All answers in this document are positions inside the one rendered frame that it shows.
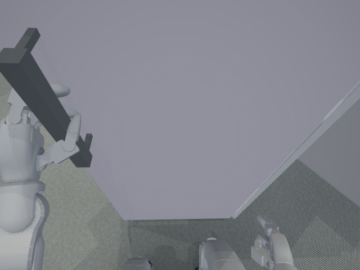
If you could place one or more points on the handle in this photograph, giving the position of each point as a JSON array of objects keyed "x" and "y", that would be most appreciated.
[{"x": 20, "y": 69}]

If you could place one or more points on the robot left forearm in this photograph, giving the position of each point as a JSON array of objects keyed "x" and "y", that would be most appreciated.
[{"x": 23, "y": 213}]

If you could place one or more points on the robot left thigh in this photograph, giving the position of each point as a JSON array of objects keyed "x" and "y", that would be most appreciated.
[{"x": 137, "y": 264}]

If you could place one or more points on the robot right hand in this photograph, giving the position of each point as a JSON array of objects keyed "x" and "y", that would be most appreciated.
[{"x": 276, "y": 248}]

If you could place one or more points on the robot thigh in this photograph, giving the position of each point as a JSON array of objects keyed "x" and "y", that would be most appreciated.
[
  {"x": 137, "y": 264},
  {"x": 217, "y": 255}
]

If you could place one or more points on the robot left hand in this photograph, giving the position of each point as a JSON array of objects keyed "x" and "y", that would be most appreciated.
[{"x": 20, "y": 140}]

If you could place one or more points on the robot right thigh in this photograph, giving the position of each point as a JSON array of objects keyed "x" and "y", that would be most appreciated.
[{"x": 217, "y": 255}]

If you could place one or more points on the fridge door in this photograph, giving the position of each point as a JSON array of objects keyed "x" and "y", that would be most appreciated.
[{"x": 192, "y": 104}]

